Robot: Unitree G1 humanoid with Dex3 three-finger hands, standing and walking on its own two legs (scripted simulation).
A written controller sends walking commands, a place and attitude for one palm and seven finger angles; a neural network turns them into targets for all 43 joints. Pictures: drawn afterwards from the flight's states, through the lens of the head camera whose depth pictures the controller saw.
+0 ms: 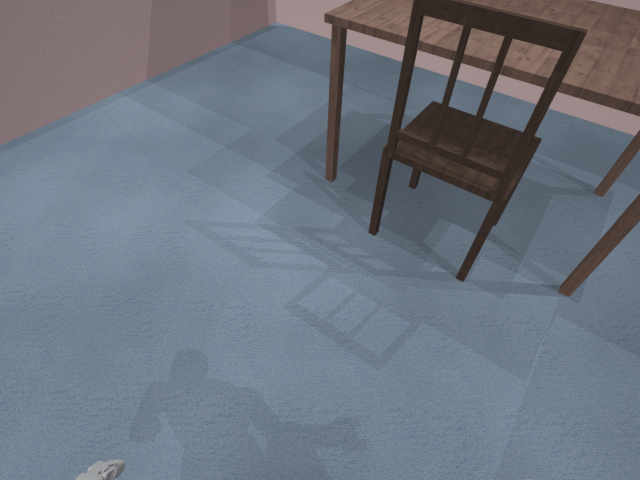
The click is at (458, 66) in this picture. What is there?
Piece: chair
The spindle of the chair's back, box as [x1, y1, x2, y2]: [430, 26, 470, 144]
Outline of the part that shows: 470,27 463,26 430,143 435,144 438,138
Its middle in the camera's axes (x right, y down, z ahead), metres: +0.37 -0.42 +1.11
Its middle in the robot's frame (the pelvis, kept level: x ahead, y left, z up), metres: +1.12 -0.31 -0.06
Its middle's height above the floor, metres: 0.70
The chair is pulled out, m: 0.00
